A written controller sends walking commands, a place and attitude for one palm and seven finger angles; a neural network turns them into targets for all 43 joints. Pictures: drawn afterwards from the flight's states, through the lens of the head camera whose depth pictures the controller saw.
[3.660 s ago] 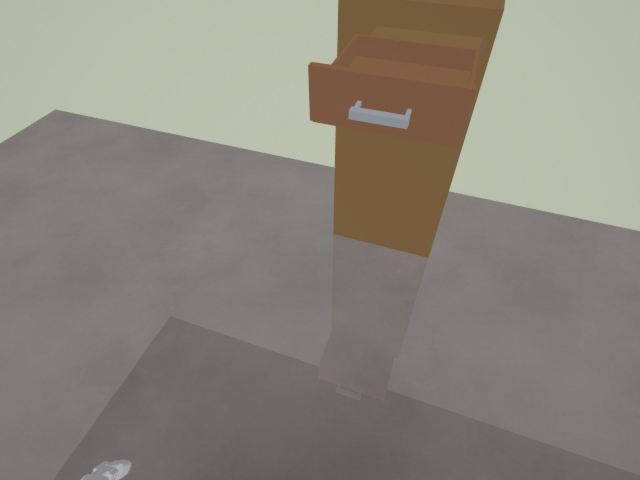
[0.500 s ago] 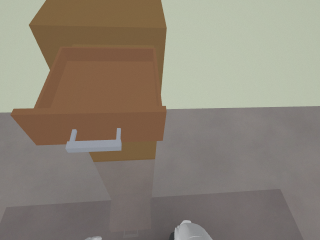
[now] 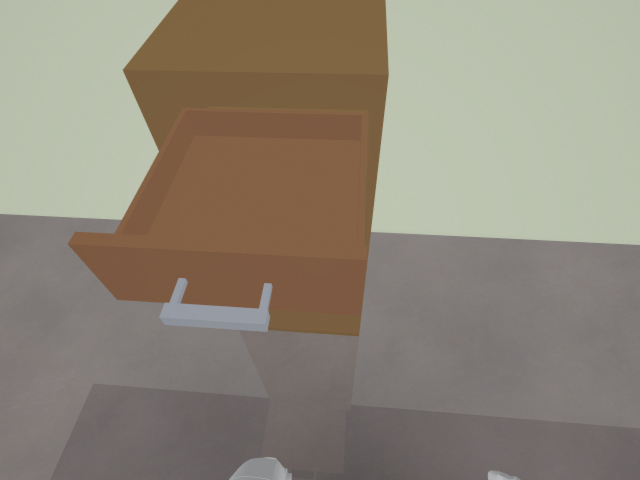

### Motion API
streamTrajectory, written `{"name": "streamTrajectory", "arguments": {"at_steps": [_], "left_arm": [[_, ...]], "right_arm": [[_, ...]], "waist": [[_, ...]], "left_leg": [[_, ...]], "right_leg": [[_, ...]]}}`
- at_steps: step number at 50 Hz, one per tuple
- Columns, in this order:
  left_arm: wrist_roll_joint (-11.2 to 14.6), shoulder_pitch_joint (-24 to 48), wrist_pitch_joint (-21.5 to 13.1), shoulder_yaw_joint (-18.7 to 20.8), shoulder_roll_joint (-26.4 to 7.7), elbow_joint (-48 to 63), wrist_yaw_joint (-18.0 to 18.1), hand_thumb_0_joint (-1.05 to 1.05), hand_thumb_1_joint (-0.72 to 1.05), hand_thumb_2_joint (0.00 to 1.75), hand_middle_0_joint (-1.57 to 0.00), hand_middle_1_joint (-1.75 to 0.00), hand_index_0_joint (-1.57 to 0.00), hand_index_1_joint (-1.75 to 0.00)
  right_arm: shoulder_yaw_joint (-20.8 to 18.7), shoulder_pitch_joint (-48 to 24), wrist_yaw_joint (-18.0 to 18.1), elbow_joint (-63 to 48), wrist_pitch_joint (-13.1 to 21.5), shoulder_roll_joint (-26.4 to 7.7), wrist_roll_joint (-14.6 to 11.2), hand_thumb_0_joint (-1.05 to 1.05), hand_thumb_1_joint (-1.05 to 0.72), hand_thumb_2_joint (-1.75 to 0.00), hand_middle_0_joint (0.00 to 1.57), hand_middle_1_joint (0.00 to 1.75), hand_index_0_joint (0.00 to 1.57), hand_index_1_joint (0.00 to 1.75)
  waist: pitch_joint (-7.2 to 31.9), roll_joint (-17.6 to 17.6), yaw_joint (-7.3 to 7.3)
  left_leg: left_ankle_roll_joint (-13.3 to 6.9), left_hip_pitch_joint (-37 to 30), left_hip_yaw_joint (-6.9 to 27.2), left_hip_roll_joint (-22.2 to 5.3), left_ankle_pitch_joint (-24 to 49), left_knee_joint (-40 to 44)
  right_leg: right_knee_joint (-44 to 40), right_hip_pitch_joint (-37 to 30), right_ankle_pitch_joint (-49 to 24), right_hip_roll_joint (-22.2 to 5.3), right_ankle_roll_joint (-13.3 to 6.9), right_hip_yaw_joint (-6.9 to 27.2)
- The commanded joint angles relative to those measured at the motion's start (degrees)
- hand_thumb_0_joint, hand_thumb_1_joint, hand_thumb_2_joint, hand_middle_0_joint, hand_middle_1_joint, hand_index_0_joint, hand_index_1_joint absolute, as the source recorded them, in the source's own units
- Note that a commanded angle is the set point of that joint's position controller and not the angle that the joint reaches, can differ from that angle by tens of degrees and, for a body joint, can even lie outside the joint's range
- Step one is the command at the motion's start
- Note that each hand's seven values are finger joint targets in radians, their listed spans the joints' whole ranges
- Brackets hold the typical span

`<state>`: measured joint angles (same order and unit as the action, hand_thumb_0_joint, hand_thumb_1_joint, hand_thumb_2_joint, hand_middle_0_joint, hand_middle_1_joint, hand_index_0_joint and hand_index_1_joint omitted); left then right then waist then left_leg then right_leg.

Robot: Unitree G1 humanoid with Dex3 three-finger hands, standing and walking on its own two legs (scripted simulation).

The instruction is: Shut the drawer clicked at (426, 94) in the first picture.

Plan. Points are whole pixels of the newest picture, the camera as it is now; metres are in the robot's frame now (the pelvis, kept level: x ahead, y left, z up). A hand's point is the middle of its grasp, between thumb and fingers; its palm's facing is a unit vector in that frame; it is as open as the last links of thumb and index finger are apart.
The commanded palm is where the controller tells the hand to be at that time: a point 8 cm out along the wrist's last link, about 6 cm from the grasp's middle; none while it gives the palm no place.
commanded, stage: come to a stop and stand still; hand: left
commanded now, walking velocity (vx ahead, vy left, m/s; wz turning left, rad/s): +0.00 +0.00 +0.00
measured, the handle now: (219, 302) +0.32 +0.16 +0.03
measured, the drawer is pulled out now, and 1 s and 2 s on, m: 0.30 0.30 0.30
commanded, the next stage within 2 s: look again from close up in 0.94 s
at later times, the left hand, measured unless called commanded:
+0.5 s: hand out of the picture -0.07 +0.20 -0.17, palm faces +0.02 -0.98 -0.21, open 7.3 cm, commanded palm none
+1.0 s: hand out of the picture -0.11 +0.16 -0.17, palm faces +0.03 -0.99 -0.14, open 7.3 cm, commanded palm none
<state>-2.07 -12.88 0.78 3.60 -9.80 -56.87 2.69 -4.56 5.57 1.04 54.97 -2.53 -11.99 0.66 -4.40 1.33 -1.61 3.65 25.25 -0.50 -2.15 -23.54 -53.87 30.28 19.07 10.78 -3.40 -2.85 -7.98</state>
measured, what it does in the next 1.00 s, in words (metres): steps on the spot: left foot, then right foot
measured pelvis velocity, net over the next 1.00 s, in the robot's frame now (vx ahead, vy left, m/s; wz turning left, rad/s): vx -0.08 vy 0.01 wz -0.02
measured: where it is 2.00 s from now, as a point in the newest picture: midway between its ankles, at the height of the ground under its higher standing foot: outside the picture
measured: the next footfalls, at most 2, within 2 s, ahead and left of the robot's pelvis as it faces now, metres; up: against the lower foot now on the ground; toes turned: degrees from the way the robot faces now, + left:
left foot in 0.10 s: +0.01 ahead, +0.15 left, +0.00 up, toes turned +3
right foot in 0.44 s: -0.06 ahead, -0.08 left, +0.00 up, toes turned -4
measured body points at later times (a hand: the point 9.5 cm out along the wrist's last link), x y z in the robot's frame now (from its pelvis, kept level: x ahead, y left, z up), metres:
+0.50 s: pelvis -0.07 +0.03 +0.00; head -0.06 +0.01 +0.45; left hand -0.07 +0.25 -0.15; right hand -0.04 -0.20 -0.16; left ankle -0.03 +0.15 -0.73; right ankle -0.10 -0.08 -0.74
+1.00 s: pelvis -0.08 +0.01 +0.01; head -0.08 +0.02 +0.46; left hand -0.11 +0.21 -0.16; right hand -0.17 -0.18 -0.15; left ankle -0.03 +0.15 -0.73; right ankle -0.10 -0.08 -0.73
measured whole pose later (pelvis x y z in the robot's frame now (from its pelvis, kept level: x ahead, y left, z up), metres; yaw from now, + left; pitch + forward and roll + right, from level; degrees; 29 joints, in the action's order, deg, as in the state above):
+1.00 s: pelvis -0.08 +0.01 +0.01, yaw -1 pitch -2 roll +0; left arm -0.4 -19.1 0.4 0.9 -5.4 -64.8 2.2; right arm -1.1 22.9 2.0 68.3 -0.9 -4.8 0.6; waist -2.0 -0.4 1.3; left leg 1.2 14.6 -3.0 -2.9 -8.8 -25.1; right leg 26.0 8.8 15.8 1.2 -2.4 -3.5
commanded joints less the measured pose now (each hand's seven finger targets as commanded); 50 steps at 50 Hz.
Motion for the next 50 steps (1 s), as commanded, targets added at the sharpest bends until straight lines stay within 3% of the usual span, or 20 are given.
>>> {"name": "streamTrajectory", "arguments": {"at_steps": [1, 3, 4, 5, 6, 7, 8, 11, 12, 17, 20, 21, 22, 23, 24, 25, 29, 33, 37, 50], "left_arm": [[-0.2, -3.7, -0.4, 2.1, -10.3, 2.8, -0.2, 0.00, 0.90, 0.90, -0.20, -0.30, -0.20, -0.30], [0.4, -3.0, 0.0, 1.9, -10.0, 2.6, -0.3, 0.00, 0.90, 0.90, -0.20, -0.30, -0.20, -0.30], [0.8, -3.8, 0.2, 1.4, -8.0, 2.6, -0.4, 0.00, 0.90, 0.90, -0.20, -0.30, -0.20, -0.30], [1.2, -5.2, 0.4, 0.7, -4.7, 3.1, -0.6, 0.00, 0.90, 0.90, -0.20, -0.30, -0.20, -0.30], [1.2, -3.8, 0.7, 0.2, -4.2, 3.2, -0.4, 0.00, 0.90, 0.90, -0.20, -0.30, -0.20, -0.30], [1.0, -4.4, 0.8, 0.3, -4.2, 3.2, -0.4, 0.00, 0.90, 0.90, -0.20, -0.30, -0.20, -0.30], [0.7, -5.0, 1.3, 0.4, -4.1, 1.5, -0.3, 0.00, 0.90, 0.90, -0.20, -0.30, -0.20, -0.30], [0.8, -8.3, 1.2, 0.7, -4.5, -1.2, -0.5, 0.00, 0.90, 0.90, -0.20, -0.30, -0.20, -0.30], [0.7, -8.6, 1.0, 0.5, -4.3, -1.8, -0.5, 0.00, 0.90, 0.90, -0.20, -0.30, -0.20, -0.30], [1.0, -6.4, 0.6, -1.1, -2.2, -2.2, -0.5, 0.00, 0.90, 0.90, -0.20, -0.30, -0.20, -0.30], [1.1, -10.7, -0.2, -1.4, -1.7, -4.9, -0.3, 0.00, 0.90, 0.90, -0.20, -0.30, -0.20, -0.30], [1.0, -11.3, -0.8, -1.5, -2.8, -5.7, -0.1, 0.00, 0.90, 0.90, -0.20, -0.30, -0.20, -0.30], [1.0, -9.9, -1.2, -1.5, -4.7, -5.5, 0.0, 0.00, 0.90, 0.90, -0.20, -0.30, -0.20, -0.30], [1.2, -8.4, -1.4, -1.6, -5.5, -5.5, -0.2, 0.00, 0.90, 0.90, -0.20, -0.30, -0.20, -0.30], [1.2, -7.7, -1.5, -1.7, -5.1, -5.8, -0.3, 0.00, 0.90, 0.90, -0.20, -0.30, -0.20, -0.30], [1.3, -7.0, -1.9, -1.8, -4.7, -6.0, -0.2, 0.00, 0.90, 0.90, -0.20, -0.30, -0.20, -0.30], [1.7, -6.0, -1.4, -2.2, -3.2, -5.9, -0.2, 0.00, 0.90, 0.90, -0.20, -0.30, -0.20, -0.30], [1.6, -7.1, -0.8, -2.0, -3.2, -6.1, -0.2, 0.00, 0.90, 0.90, -0.20, -0.30, -0.20, -0.30], [1.7, -8.1, -0.7, -1.9, -2.8, -6.1, -0.2, 0.00, 0.90, 0.90, -0.20, -0.30, -0.20, -0.30], [1.8, -10.7, -1.2, -2.0, -0.1, -7.0, -0.2, 0.00, 0.90, 0.90, -0.20, -0.30, -0.20, -0.30]], "right_arm": [[0.6, 7.6, -0.3, -0.9, 1.0, -0.1, -0.1, 0.00, -0.90, -0.90, 0.20, 0.30, 0.20, 0.30], [0.8, 11.1, -0.2, 0.3, 1.7, -0.6, -0.2, 0.00, -0.90, -0.90, 0.20, 0.30, 0.20, 0.30], [0.5, 12.8, -0.1, 1.0, 2.3, -2.5, -0.2, 0.00, -0.90, -0.90, 0.20, 0.30, 0.20, 0.30], [-0.1, 11.9, 0.0, 0.0, 2.7, -6.4, 0.4, 0.00, -0.90, -0.90, 0.20, 0.30, 0.20, 0.30], [0.2, 7.9, 0.3, -1.5, 2.2, -8.1, 0.7, 0.00, -0.90, -0.90, 0.20, 0.30, 0.20, 0.30], [0.7, 5.7, 0.8, -2.3, 2.2, -7.1, 1.0, 0.00, -0.90, -0.90, 0.20, 0.30, 0.20, 0.30], [1.2, 4.1, 1.4, -1.5, 2.7, -5.4, 0.9, 0.00, -0.90, -0.90, 0.20, 0.30, 0.20, 0.30], [1.9, 2.9, 1.8, -1.1, 2.7, -3.1, 0.5, 0.00, -0.90, -0.90, 0.20, 0.30, 0.20, 0.30], [1.9, 3.8, 1.8, -0.9, 2.9, -2.7, 0.3, 0.00, -0.90, -0.90, 0.20, 0.30, 0.20, 0.30], [1.6, 8.3, 1.7, 2.4, 2.8, -4.0, 0.4, 0.00, -0.90, -0.90, 0.20, 0.30, 0.20, 0.30], [1.6, 9.8, 1.5, 4.1, 2.9, -3.7, -0.1, 0.00, -0.90, -0.90, 0.20, 0.30, 0.20, 0.30], [1.8, 10.0, 1.3, 4.4, 3.1, -2.2, -0.6, 0.00, -0.90, -0.90, 0.20, 0.30, 0.20, 0.30], [2.1, 10.2, 1.1, 4.6, 3.0, -0.7, -1.0, 0.00, -0.90, -0.90, 0.20, 0.30, 0.20, 0.30], [2.4, 10.3, 0.9, 4.7, 3.0, 0.1, -0.9, 0.00, -0.90, -0.90, 0.20, 0.30, 0.20, 0.30], [2.5, 10.5, 0.7, 5.3, 2.7, 0.1, -0.4, 0.00, -0.90, -0.90, 0.20, 0.30, 0.20, 0.30], [2.5, 10.6, 0.8, 6.2, 2.6, 0.0, -0.1, 0.00, -0.90, -0.90, 0.20, 0.30, 0.20, 0.30], [2.9, 13.3, 0.6, 9.2, 2.3, -0.3, 0.0, 0.00, -0.90, -0.90, 0.20, 0.30, 0.20, 0.30], [3.1, 15.5, 0.6, 10.6, 1.9, 0.5, 0.2, 0.00, -0.90, -0.90, 0.20, 0.30, 0.20, 0.30], [3.1, 17.4, 0.7, 11.2, 1.6, 1.6, 0.4, 0.00, -0.90, -0.90, 0.20, 0.30, 0.20, 0.30], [3.1, 20.0, 1.4, 11.5, 2.8, 3.4, 0.1, 0.00, -0.90, -0.90, 0.20, 0.30, 0.20, 0.30]], "waist": [[7.7, -12.9, 0.03], [8.2, -11.5, 1.93], [9.6, -4.2, 2.37], [8.2, 10.2, 1.69], [4.6, 14.0, 1.38], [2.2, 9.1, 0.22], [2.8, 12.5, -0.30], [2.6, 9.7, -1.33], [2.5, 6.2, -1.02], [2.3, 6.9, 1.58], [4.2, 3.7, 0.05], [4.3, 0.3, 0.53], [3.4, -3.5, 1.53], [2.3, -5.2, 2.24], [3.0, -6.4, 2.51], [2.7, -11.4, 2.55], [-2.4, -6.6, 2.73], [-6.2, -3.7, 2.29], [-6.6, -2.9, 2.01], [-2.0, 0.2, 1.67]], "left_leg": [[-1.1, -7.8, -2.1, 1.5, 0.1, 13.7], [-1.5, -18.0, -2.5, 1.6, 9.2, 27.7], [-2.3, -22.6, 0.4, -1.8, 12.4, 32.5], [-5.6, -21.3, 13.1, -12.9, 21.4, 37.2], [-10.2, -12.3, 16.5, -18.4, 28.3, 39.7], [-13.0, -7.2, 14.5, -18.8, 30.2, 39.8], [-11.9, -8.0, 11.0, -15.0, 33.8, 39.9], [-11.5, -11.7, 4.9, -10.2, 32.6, 37.4], [-11.7, -13.0, 4.4, -10.3, 34.2, 37.3], [-13.4, -17.7, 8.2, -11.9, 27.9, 37.7], [-10.3, -14.6, 7.8, -8.9, 21.7, 34.7], [-7.8, -12.5, 5.5, -6.4, 18.8, 32.4], [-5.5, -11.7, 3.0, -4.0, 15.4, 31.4], [-4.3, -13.2, 1.3, -2.2, 12.7, 31.7], [-3.9, -15.8, 0.7, -1.7, 15.0, 31.3], [-3.7, -16.8, 0.5, -2.1, 15.8, 30.9], [-4.0, -17.0, 1.3, -2.8, 13.4, 33.3], [-3.9, -13.8, 1.0, -2.2, 9.3, 34.0], [-3.9, -12.8, 0.8, -2.1, 7.6, 33.3], [-4.1, -12.1, 2.0, -3.3, 12.0, 33.7]], "right_leg": [[-9.0, -6.5, -16.6, -12.9, -7.6, 13.6], [-6.0, -1.4, -8.8, -11.2, -4.3, 13.0], [-1.4, 1.1, -1.8, -7.8, -1.7, 10.3], [5.5, 6.4, 9.9, -1.4, 2.0, 5.2], [13.2, 5.7, 18.8, 0.7, 3.3, 5.3], [18.8, 3.4, 18.8, 0.1, 3.2, 7.6], [21.6, 3.2, 16.8, 0.8, 3.4, 10.1], [26.9, 4.4, 11.9, 1.9, 3.7, 10.1], [26.4, 4.6, 11.5, 1.8, 3.9, 9.6], [8.2, -0.1, 15.0, 0.4, 4.4, 6.8], [-7.9, -10.1, 2.5, 0.3, 3.9, 6.9], [-11.7, -12.6, -1.8, -2.4, 3.0, 11.0], [-12.9, -11.9, -3.8, -6.0, 1.5, 14.7], [-13.4, -8.5, -3.3, -8.3, 0.0, 15.3], [-13.2, -6.8, -4.1, -7.5, -0.6, 15.0], [-13.3, -5.9, -5.4, -6.3, -0.6, 14.7], [-16.1, -1.4, 10.4, -4.0, 0.1, 13.3], [-16.8, 0.3, 16.2, -3.1, 0.3, 13.2], [-17.1, 1.1, 18.7, -2.7, 0.0, 13.5], [-12.9, -3.0, 8.5, -1.9, -0.1, 11.9]]}}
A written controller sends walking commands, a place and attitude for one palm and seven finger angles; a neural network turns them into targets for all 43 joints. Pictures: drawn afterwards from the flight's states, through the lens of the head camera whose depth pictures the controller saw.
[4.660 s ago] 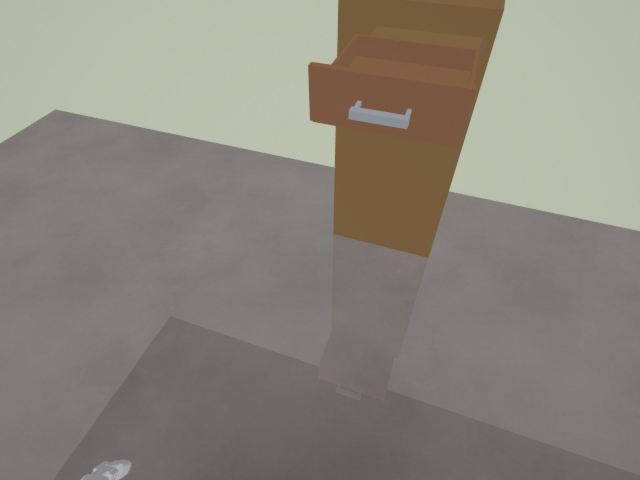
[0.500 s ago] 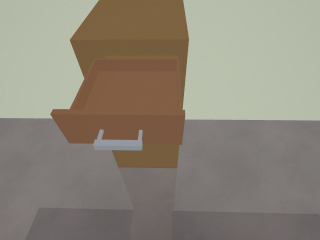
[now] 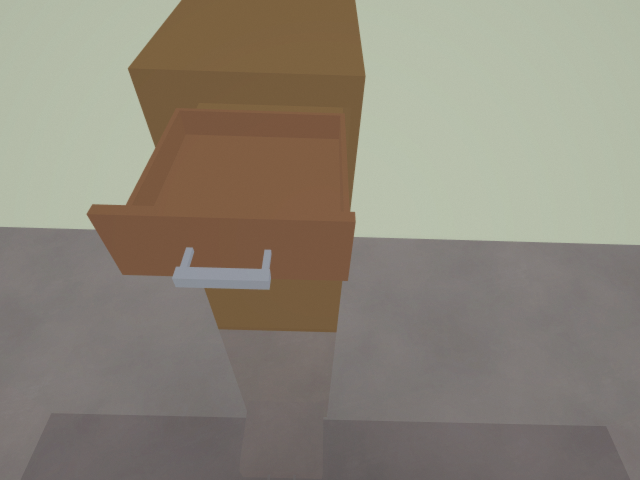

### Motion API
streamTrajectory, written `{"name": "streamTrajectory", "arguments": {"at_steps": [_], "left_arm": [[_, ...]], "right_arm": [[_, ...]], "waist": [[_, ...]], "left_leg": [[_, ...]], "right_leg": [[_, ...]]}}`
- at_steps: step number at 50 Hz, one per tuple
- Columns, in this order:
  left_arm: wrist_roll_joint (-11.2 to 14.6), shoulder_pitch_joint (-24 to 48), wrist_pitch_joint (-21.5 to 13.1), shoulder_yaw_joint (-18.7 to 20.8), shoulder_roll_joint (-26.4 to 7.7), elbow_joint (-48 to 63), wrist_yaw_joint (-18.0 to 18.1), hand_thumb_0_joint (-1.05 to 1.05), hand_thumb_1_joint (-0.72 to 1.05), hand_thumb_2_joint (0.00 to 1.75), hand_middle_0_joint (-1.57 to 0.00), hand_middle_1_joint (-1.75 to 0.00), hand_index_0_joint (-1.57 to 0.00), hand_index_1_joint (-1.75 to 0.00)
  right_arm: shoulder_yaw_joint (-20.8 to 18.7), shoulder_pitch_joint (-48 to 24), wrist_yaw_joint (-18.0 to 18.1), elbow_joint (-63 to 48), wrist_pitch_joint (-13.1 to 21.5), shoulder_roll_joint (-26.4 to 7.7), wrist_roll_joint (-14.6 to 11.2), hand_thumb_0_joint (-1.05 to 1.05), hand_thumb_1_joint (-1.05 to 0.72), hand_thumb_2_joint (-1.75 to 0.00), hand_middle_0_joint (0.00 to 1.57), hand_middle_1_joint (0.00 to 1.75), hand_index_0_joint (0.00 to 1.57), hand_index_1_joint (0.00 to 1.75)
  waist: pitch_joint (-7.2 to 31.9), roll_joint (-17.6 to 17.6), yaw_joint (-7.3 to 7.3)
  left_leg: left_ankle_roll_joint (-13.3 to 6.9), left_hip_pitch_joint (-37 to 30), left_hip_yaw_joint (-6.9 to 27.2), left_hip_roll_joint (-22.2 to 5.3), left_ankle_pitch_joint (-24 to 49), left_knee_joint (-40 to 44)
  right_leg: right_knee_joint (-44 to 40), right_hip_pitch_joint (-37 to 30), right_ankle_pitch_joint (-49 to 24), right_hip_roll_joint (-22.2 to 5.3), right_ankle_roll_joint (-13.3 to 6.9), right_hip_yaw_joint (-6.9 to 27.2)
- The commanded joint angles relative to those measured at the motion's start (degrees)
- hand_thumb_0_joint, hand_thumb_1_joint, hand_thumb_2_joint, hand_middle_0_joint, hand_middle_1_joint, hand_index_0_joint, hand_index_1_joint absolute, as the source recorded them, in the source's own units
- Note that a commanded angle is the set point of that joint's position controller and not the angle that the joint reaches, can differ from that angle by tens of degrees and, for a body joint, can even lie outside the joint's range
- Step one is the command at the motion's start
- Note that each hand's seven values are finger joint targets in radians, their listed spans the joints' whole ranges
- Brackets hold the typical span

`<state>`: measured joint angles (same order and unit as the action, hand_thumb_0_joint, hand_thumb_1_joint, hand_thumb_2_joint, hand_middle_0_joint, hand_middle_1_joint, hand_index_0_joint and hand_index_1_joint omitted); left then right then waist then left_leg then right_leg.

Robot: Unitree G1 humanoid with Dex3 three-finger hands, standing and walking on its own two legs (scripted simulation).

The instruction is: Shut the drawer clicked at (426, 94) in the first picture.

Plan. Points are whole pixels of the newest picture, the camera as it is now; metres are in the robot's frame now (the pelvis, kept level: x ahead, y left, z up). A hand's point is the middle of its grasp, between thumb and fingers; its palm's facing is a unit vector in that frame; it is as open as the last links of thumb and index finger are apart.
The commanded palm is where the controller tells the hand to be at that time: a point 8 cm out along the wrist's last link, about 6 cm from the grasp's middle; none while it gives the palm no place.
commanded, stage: look again from close up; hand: left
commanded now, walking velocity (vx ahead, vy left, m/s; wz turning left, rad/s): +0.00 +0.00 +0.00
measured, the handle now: (225, 266) +0.40 +0.16 +0.02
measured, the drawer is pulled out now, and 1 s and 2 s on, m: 0.30 0.30 0.30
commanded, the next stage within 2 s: shuffle to correct the standing spot in 0.58 s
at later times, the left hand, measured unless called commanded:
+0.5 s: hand out of the picture +0.07 +0.23 -0.18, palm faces +0.01 -0.97 -0.24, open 7.3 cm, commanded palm none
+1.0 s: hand out of the picture +0.01 +0.22 -0.17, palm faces -0.05 -0.98 -0.21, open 7.3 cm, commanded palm none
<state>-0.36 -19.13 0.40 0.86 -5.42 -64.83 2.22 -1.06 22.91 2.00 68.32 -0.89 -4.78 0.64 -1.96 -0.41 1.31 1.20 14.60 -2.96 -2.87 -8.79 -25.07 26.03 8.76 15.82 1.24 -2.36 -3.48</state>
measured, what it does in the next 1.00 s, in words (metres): stands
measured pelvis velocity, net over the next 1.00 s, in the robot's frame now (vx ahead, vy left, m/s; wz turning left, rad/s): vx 0.03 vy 0.03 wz -0.05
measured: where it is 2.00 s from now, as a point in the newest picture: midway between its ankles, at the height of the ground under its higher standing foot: outside the picture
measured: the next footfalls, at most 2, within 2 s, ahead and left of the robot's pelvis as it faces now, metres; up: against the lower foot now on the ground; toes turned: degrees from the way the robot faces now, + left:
left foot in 1.34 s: +0.16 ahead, +0.10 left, +0.00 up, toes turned +10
right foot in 1.56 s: +0.12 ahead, -0.14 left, +0.00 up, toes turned -3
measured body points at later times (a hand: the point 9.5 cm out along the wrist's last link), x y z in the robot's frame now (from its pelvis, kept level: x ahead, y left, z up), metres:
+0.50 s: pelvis +0.03 +0.05 -0.01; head +0.04 +0.05 +0.44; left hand +0.07 +0.28 -0.16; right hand +0.09 -0.19 -0.16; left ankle +0.05 +0.13 -0.74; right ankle -0.02 -0.09 -0.74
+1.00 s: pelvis +0.03 +0.03 +0.00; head +0.05 +0.02 +0.44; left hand +0.01 +0.27 -0.16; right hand +0.02 -0.21 -0.16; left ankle +0.05 +0.13 -0.74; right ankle +0.00 -0.07 -0.74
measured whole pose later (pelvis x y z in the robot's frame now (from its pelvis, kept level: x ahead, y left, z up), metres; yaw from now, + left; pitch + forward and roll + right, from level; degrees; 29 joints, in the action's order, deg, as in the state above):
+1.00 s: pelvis +0.03 +0.03 +0.00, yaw -3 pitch +0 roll +2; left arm -2.0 -20.4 2.2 1.0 -10.1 -60.7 0.3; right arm -1.8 15.0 1.7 62.2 -0.7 -10.6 1.2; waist -2.6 -1.0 0.7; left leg -2.0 13.9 -7.3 0.3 -13.5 -27.5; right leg 32.8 12.8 22.1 -2.8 -0.9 -3.6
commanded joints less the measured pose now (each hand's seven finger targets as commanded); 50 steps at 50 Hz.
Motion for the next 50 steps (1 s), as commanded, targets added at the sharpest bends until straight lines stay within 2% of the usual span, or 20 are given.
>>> {"name": "streamTrajectory", "arguments": {"at_steps": [1, 2, 3, 4, 6, 8, 10, 12, 14, 17, 30, 34, 35, 37, 41, 45, 47, 48, 49, 50], "left_arm": [[0.1, -4.6, -0.9, 0.6, -4.4, 0.8, 0.3, 0.00, 0.90, 0.90, -0.20, -0.30, -0.20, -0.30], [-0.8, -1.6, -2.0, -0.2, -15.8, 7.8, 0.4, 0.00, 0.90, 0.90, -0.20, -0.30, -0.20, -0.30], [-0.5, -1.4, -1.8, 0.6, -11.1, 6.1, 0.7, 0.00, 0.90, 0.90, -0.20, -0.30, -0.20, -0.30], [-0.9, -2.5, -1.9, 0.4, -9.1, 5.3, 0.9, 0.00, 0.90, 0.90, -0.20, -0.30, -0.20, -0.30], [-0.8, -1.6, -2.0, 0.5, -9.8, 7.2, 0.9, 0.00, 0.90, 0.90, -0.20, -0.30, -0.20, -0.30], [-0.8, 0.1, -2.2, 0.5, -9.1, 8.0, 1.1, 0.00, 0.90, 0.90, -0.20, -0.30, -0.20, -0.30], [-0.8, 0.0, -2.0, 0.5, -8.6, 8.2, 1.1, 0.00, 0.90, 0.90, -0.20, -0.30, -0.20, -0.30], [-1.0, -2.4, -1.8, 0.3, -8.0, 8.2, 1.1, 0.00, 0.90, 0.90, -0.20, -0.30, -0.20, -0.30], [-0.8, -3.7, -1.6, 0.5, -8.2, 7.7, 1.2, 0.00, 0.90, 0.90, -0.20, -0.30, -0.20, -0.30], [-0.9, -3.9, -1.4, 0.4, -8.9, 8.0, 1.2, 0.00, 0.90, 0.90, -0.20, -0.30, -0.20, -0.30], [-0.8, -0.3, -0.8, 0.3, -11.2, 9.1, 0.6, 0.00, 0.90, 0.90, -0.20, -0.30, -0.20, -0.30], [-0.8, -0.4, -0.8, 0.2, -11.0, 8.4, 0.5, 0.00, 0.90, 0.90, -0.20, -0.30, -0.20, -0.30], [-0.8, -0.8, -0.8, 0.0, -10.6, 7.6, 0.4, 0.00, 0.90, 0.90, -0.20, -0.30, -0.20, -0.30], [-1.0, -1.4, -0.6, -0.2, -10.2, 7.0, 0.1, 0.00, 0.90, 0.90, -0.20, -0.30, -0.20, -0.30], [-1.6, -2.1, 0.6, 0.0, -9.2, 6.6, -0.7, 0.00, 0.90, 0.90, -0.20, -0.30, -0.20, -0.30], [-1.7, -2.7, 1.1, 0.4, -8.6, 7.0, -1.5, 0.00, 0.90, 0.90, -0.20, -0.30, -0.20, -0.30], [-1.5, -3.5, 1.0, 0.8, -8.1, 7.0, -1.9, 0.00, 0.90, 0.90, -0.20, -0.30, -0.20, -0.30], [-1.4, -4.7, 0.9, 0.9, -7.7, 6.6, -2.1, 0.00, 0.90, 0.90, -0.20, -0.30, -0.20, -0.30], [-1.4, -6.2, 0.6, 1.1, -7.5, 6.0, -2.1, 0.00, 0.90, 0.90, -0.20, -0.30, -0.20, -0.30], [-1.4, -7.4, 0.4, 1.3, -8.4, 5.4, -1.9, 0.00, 0.90, 0.90, -0.20, -0.30, -0.20, -0.30]], "right_arm": [[-0.4, 2.6, 0.5, -1.9, 1.3, -3.9, 0.1, 0.00, -0.90, -0.90, 0.20, 0.30, 0.20, 0.30], [-1.3, -2.9, -0.9, -11.3, 0.5, -10.5, 1.8, 0.00, -0.90, -0.90, 0.20, 0.30, 0.20, 0.30], [-1.9, -4.3, -0.5, -10.0, 1.2, -8.2, 1.3, 0.00, -0.90, -0.90, 0.20, 0.30, 0.20, 0.30], [-1.6, -3.1, -0.3, -9.4, 0.9, -5.8, 1.3, 0.00, -0.90, -0.90, 0.20, 0.30, 0.20, 0.30], [-1.5, -0.7, -0.5, -10.4, 0.5, -4.8, 1.0, 0.00, -0.90, -0.90, 0.20, 0.30, 0.20, 0.30], [-1.1, -0.8, -0.8, -10.9, 0.7, -4.9, 1.0, 0.00, -0.90, -0.90, 0.20, 0.30, 0.20, 0.30], [-1.1, -0.8, -0.7, -11.0, 1.3, -6.0, 0.6, 0.00, -0.90, -0.90, 0.20, 0.30, 0.20, 0.30], [-0.9, -1.7, -0.5, -10.8, 2.0, -7.8, 0.5, 0.00, -0.90, -0.90, 0.20, 0.30, 0.20, 0.30], [-1.0, -3.0, -0.2, -10.7, 2.1, -9.3, 0.4, 0.00, -0.90, -0.90, 0.20, 0.30, 0.20, 0.30], [-0.9, -4.9, -0.2, -11.3, 2.1, -10.3, 0.3, 0.00, -0.90, -0.90, 0.20, 0.30, 0.20, 0.30], [-0.9, -10.5, -0.9, -12.0, 1.6, -12.7, 0.2, 0.00, -0.90, -0.90, 0.20, 0.30, 0.20, 0.30], [-0.8, -10.5, -0.9, -11.0, 1.6, -12.8, 0.1, 0.00, -0.90, -0.90, 0.20, 0.30, 0.20, 0.30], [-0.6, -10.5, -0.9, -10.4, 1.6, -12.8, 0.2, 0.00, -0.90, -0.90, 0.20, 0.30, 0.20, 0.30], [-0.8, -9.8, -0.9, -9.6, 1.5, -13.1, 0.1, 0.00, -0.90, -0.90, 0.20, 0.30, 0.20, 0.30], [-2.0, -8.1, -0.2, -8.9, 0.9, -15.8, 0.6, 0.00, -0.90, -0.90, 0.20, 0.30, 0.20, 0.30], [-2.6, -5.8, 0.3, -8.6, 1.0, -16.3, 0.9, 0.00, -0.90, -0.90, 0.20, 0.30, 0.20, 0.30], [-2.7, -5.9, 0.5, -8.6, 1.1, -16.0, 1.0, 0.00, -0.90, -0.90, 0.20, 0.30, 0.20, 0.30], [-2.8, -6.5, 0.5, -8.6, 1.1, -15.9, 1.0, 0.00, -0.90, -0.90, 0.20, 0.30, 0.20, 0.30], [-2.6, -7.3, 0.5, -8.5, 1.0, -15.2, 0.8, 0.00, -0.90, -0.90, 0.20, 0.30, 0.20, 0.30], [-2.4, -7.6, 0.5, -8.6, 1.0, -13.5, 0.7, 0.00, -0.90, -0.90, 0.20, 0.30, 0.20, 0.30]], "waist": [[-4.3, 1.9, -1.17], [-9.5, 3.5, 0.84], [-3.2, 6.5, -0.95], [0.1, 4.0, -0.14], [1.8, -3.5, 0.64], [0.0, -7.0, 0.95], [-1.3, -2.7, 0.87], [-0.8, 2.0, -0.84], [-1.2, 4.2, -1.40], [-1.0, 2.8, -1.84], [0.3, 0.8, -1.45], [1.3, 0.9, -1.35], [1.3, 0.9, -1.24], [0.9, 0.9, -1.00], [-3.9, 5.2, -0.47], [-2.7, 5.9, -0.08], [-1.4, 5.1, -0.65], [-0.5, 5.1, -1.23], [-0.4, 4.0, -2.17], [-0.8, 0.4, -2.71]], "left_leg": [[-1.7, -1.7, 4.6, -2.7, -2.0, 4.9], [-2.5, -0.2, 5.8, 1.0, -2.0, 2.0], [-2.0, 1.3, 4.8, -2.2, -9.7, -2.3], [-1.5, 2.2, 4.5, -0.6, -9.7, -6.2], [-1.1, 2.4, 2.8, 0.8, -7.3, -12.1], [-1.6, 1.7, 2.6, -0.1, -5.0, -11.5], [-2.0, 0.7, 3.6, -1.0, -0.6, -7.3], [-3.2, -0.2, 5.6, -3.4, 9.5, -4.4], [-4.0, -0.8, 6.9, -4.4, 14.6, -3.6], [-4.3, -1.4, 6.4, -4.2, 17.1, -3.2], [-3.8, -3.9, 6.4, -2.9, 5.9, 1.8], [-3.8, -5.2, 6.3, -3.1, 6.3, 2.6], [-3.8, -5.6, 6.7, -3.3, 2.5, 3.8], [-4.1, -5.9, 8.3, -4.6, -5.8, 6.6], [-5.9, -3.3, 14.9, -9.4, -21.7, 13.9], [-9.4, -3.5, 17.4, -13.0, -19.3, 13.9], [-9.8, -2.9, 15.9, -13.3, -16.4, 12.3], [-9.0, -1.3, 14.0, -12.5, -15.7, 10.6], [-7.4, 1.6, 11.3, -10.4, -15.4, 8.0], [-5.4, 6.3, 7.5, -6.9, -16.4, 4.1]], "right_leg": [[-8.4, 7.2, 2.5, -6.4, -0.5, 7.2], [-5.8, 11.5, 3.5, -4.5, -1.5, 6.3], [-5.0, 12.2, 11.3, -7.9, -1.5, 7.9], [-6.9, 11.3, 11.6, -9.4, -2.1, 10.7], [-9.7, 12.3, 12.4, -12.7, -3.5, 13.6], [-8.6, 13.2, 8.2, -12.1, -3.4, 11.7], [-4.3, 12.3, 1.2, -9.1, -2.1, 8.3], [0.9, 8.2, -7.2, -6.1, -0.6, 5.1], [1.8, 7.1, -6.5, -5.5, 0.3, 4.0], [1.6, 5.1, -8.9, -5.6, 0.7, 4.4], [-1.3, 3.7, -6.3, -7.0, 2.0, 4.7], [-1.7, 3.2, -6.3, -7.2, 2.2, 4.5], [-2.4, 3.4, -3.9, -7.0, 2.4, 4.2], [-2.1, 3.9, 0.6, -6.1, 2.5, 2.8], [4.3, 9.1, 6.6, -4.2, 2.4, 0.0], [11.9, 11.8, 10.0, -4.7, 1.6, 0.6], [9.7, 10.2, 9.2, -4.8, 1.2, 0.6], [5.9, 7.1, 7.0, -4.6, 1.2, 0.3], [0.0, 2.7, 3.3, -4.4, 1.1, 0.2], [-4.3, -1.4, 2.9, -5.8, 0.2, 2.7]]}}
